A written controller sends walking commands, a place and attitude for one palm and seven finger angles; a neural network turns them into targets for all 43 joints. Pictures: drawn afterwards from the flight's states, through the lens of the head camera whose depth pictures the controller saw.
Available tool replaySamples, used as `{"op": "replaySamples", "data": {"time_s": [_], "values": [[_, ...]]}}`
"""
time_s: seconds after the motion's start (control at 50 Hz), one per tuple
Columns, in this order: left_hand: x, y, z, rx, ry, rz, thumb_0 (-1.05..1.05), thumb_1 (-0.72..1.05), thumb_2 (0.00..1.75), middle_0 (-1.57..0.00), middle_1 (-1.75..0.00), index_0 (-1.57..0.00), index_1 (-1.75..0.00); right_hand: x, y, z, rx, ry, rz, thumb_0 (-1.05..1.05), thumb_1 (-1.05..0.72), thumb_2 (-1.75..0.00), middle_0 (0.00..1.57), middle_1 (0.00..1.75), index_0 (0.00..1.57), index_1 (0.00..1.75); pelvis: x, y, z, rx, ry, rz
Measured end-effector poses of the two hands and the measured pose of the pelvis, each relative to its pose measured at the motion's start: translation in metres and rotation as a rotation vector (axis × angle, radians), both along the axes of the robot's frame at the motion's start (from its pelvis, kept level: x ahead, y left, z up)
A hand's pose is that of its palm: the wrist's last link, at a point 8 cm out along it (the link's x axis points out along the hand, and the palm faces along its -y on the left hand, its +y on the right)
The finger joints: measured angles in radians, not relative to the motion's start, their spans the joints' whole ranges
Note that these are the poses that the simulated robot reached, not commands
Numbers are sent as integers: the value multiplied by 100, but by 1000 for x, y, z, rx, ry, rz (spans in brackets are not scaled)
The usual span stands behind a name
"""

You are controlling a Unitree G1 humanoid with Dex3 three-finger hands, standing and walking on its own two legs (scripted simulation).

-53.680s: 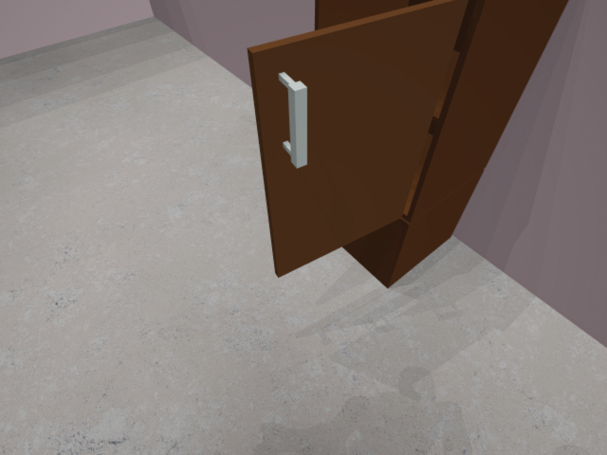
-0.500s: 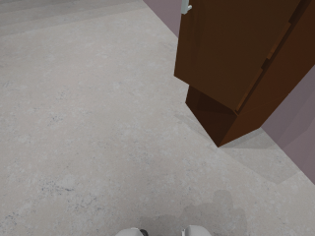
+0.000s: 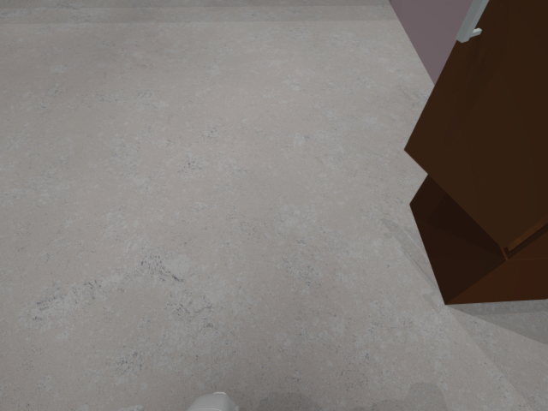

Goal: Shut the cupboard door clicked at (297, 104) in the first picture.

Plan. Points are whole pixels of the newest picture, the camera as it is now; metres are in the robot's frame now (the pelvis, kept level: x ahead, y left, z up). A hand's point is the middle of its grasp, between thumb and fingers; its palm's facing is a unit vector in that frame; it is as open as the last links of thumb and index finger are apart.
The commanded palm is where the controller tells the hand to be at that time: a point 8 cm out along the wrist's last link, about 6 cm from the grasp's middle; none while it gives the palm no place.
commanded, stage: walk to a spot facing it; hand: left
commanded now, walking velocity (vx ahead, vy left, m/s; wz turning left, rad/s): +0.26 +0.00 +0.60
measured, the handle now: (485, 3) +0.86 -0.41 +0.15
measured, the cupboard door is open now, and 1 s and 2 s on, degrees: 24 24 24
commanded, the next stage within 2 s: turn to face it in 0.98 s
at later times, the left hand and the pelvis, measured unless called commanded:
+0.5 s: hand out of the picture +0.08 +0.19 -0.14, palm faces +0.31 -0.91 -0.28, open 7.4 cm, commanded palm none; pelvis +0.10 -0.02 +0.01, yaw +17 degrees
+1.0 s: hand (97, 362) +0.20 +0.31 -0.16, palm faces +0.57 -0.79 -0.22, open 7.4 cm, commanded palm none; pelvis +0.25 +0.10 +0.01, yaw +33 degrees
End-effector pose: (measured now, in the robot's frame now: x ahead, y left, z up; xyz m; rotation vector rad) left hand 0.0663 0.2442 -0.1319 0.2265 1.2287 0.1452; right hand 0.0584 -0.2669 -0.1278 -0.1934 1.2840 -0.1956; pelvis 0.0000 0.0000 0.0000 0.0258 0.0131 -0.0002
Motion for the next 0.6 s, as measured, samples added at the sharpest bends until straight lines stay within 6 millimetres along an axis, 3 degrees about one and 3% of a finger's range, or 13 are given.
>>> {"op": "replaySamples", "data": {"time_s": [0.06, 0.14, 0.26, 0.34, 0.38, 0.5, 0.6], "values": [[-20, 16, -16, -12, 33, 69, 0, 90, 90, -20, -30, -21, -30, 29, 14, -4, -15, -40, 77, 1, -91, -90, 19, 30, 20, 30, 3, 9, -11, -3, 4, 38], [-34, 27, -13, -2, 89, 118, 0, 91, 90, -20, -30, -21, -30, 50, 29, 3, -11, -86, 131, 0, -91, -90, 20, 30, 20, 30, 9, 10, -6, -6, 3, 61], [-11, 28, 12, 14, 9, 152, 1, 91, 90, -20, -30, -20, -30, 62, 32, 1, 27, -57, 174, 0, -91, -90, 20, 30, 20, 30, 29, 2, 4, -19, 5, 124], [12, 21, 20, 50, -78, 170, 1, 91, 90, -20, -30, -20, -30, 75, 21, -16, 56, -14, 193, 0, -91, -90, 20, 30, 20, 30, 51, -12, -3, -7, 1, 174], [14, 16, 21, 70, -109, 204, 0, 91, 90, -20, -30, -20, -30, 89, 15, -23, 60, 13, 217, 1, -91, -90, 20, 30, 20, 30, 61, -17, -6, -8, -3, 212], [-4, -8, 26, 35, -22, 332, 0, 91, 90, -20, -30, -20, -30, 155, 22, -3, 68, 0, 300, 1, -91, -90, 20, 30, 20, 30, 99, -16, 11, 0, 9, 294], [-18, -29, 18, -35, 65, 438, 0, 90, 90, -20, -30, -20, -30, 222, 51, 7, 70, -26, 402, 1, -91, -90, 19, 30, 20, 30, 130, -5, 15, -4, 12, 382]]}}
